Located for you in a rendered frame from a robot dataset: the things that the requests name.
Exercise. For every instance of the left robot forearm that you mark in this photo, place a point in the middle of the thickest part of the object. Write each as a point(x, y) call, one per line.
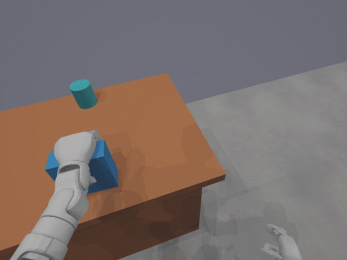
point(49, 238)

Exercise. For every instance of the robot left hand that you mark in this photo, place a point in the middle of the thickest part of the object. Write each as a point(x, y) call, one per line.
point(77, 147)

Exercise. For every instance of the sponge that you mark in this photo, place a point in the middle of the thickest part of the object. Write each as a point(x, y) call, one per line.
point(101, 167)

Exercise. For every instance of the table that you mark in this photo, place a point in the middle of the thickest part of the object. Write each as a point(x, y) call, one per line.
point(162, 157)

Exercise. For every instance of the robot right hand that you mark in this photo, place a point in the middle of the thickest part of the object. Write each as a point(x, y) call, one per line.
point(287, 246)

